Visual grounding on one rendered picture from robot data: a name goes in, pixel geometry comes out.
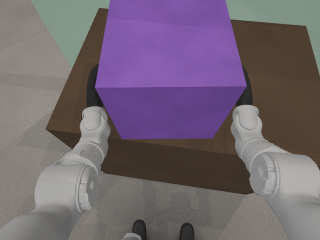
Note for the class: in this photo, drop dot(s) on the robot left hand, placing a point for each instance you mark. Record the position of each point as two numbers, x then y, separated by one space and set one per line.
92 97

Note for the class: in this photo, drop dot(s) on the robot right forearm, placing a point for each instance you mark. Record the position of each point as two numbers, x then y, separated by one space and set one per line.
247 131

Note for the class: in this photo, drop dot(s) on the left robot foot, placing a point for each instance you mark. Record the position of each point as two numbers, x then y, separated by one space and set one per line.
139 228

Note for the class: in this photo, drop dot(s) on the right robot upper arm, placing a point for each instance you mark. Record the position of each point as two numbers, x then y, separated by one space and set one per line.
290 184

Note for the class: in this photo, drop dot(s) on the pedestal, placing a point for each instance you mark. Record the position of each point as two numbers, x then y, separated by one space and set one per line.
285 85

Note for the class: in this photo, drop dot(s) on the left robot upper arm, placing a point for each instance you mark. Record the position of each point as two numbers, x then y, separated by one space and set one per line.
63 193

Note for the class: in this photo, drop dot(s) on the carton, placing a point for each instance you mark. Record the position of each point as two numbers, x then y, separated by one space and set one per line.
169 69

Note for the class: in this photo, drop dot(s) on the robot foot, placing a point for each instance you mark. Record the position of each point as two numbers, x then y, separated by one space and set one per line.
139 228
187 232

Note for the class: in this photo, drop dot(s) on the right robot foot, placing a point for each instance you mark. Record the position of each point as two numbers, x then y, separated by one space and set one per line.
187 232

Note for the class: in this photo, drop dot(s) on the robot left forearm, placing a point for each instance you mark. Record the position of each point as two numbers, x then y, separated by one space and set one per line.
93 145

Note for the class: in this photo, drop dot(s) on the robot right hand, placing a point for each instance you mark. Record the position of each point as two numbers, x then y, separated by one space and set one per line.
246 97

